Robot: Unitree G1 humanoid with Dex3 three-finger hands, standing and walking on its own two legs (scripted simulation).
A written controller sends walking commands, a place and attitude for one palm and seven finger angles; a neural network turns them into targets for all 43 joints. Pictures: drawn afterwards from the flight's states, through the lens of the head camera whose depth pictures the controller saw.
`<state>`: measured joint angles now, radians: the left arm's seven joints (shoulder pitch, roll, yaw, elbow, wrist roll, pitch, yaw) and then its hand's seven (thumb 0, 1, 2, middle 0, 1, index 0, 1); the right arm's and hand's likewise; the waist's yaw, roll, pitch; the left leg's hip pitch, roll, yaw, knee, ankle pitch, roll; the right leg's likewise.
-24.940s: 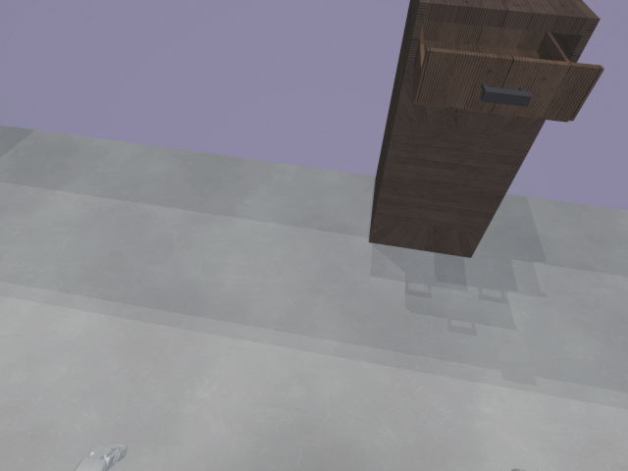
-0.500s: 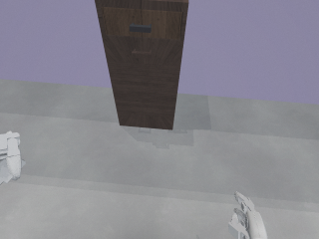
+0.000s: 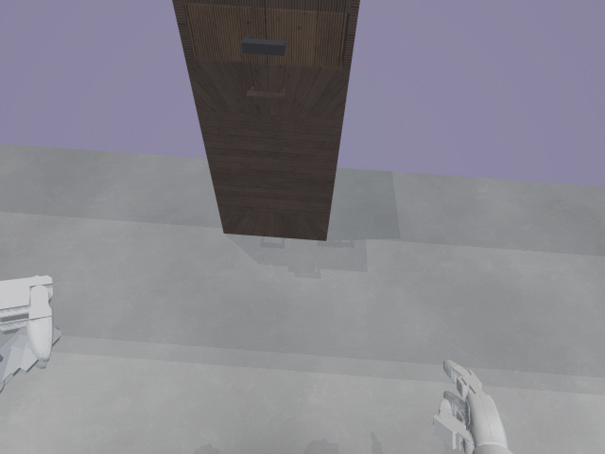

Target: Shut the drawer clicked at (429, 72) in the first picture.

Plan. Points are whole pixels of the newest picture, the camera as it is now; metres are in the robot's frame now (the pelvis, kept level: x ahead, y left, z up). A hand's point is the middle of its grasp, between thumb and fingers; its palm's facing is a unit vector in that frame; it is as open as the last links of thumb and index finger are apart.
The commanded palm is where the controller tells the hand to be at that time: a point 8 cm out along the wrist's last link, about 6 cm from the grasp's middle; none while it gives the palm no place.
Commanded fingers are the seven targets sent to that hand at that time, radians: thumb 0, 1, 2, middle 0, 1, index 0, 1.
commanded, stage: let the arm hang, fingers relaxed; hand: left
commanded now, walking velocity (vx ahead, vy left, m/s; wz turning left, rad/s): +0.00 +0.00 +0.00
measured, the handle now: (264, 43) +0.98 +0.14 +0.05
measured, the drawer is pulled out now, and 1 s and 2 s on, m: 0.00 0.00 0.00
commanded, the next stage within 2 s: look to check the result in 1.16 s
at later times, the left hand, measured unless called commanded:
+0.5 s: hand out of the picture -0.04 +0.20 -0.17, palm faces +0.05 -0.97 -0.23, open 3.9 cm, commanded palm none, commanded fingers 0.00 0.90 0.90 -0.48 -0.60 -0.48 -0.60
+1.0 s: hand out of the picture -0.02 +0.17 -0.17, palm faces +0.05 -0.98 -0.19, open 7.2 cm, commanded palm none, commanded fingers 0.00 0.90 0.90 -0.20 -0.30 -0.20 -0.30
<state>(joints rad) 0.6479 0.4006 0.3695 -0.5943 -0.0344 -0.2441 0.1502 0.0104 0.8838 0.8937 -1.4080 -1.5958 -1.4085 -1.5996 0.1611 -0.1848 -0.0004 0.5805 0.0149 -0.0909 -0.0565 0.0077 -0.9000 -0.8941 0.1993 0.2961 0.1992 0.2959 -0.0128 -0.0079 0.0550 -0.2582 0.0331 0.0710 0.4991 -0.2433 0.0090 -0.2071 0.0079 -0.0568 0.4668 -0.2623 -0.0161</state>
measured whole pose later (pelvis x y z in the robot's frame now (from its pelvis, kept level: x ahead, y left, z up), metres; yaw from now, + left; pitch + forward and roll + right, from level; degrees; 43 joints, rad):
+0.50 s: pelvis -0.03 +0.00 +0.00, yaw +2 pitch -1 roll -1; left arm 0.32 0.23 0.01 0.99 0.01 0.03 0.02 0.01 0.90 0.89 -0.84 -1.04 -0.84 -1.02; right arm 0.30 -0.19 0.00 1.00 -0.02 0.04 0.00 0.00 -0.90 -0.89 0.20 0.30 0.20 0.30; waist 0.00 -0.01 0.07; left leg -0.30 0.01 0.03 0.49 -0.18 0.02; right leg -0.23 -0.01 -0.10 0.46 -0.22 -0.02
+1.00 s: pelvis -0.03 +0.00 +0.00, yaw +1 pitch -2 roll +0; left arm 0.26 0.13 0.02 1.14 0.01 0.00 0.04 0.01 0.92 0.89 -0.22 -0.31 -0.22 -0.32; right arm 0.32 -0.11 -0.01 1.12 -0.02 0.01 -0.03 0.00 -0.90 -0.89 0.20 0.30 0.20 0.30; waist -0.01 0.02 0.03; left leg -0.23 0.01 0.07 0.42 -0.16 0.02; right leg -0.20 -0.01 -0.06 0.44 -0.21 -0.01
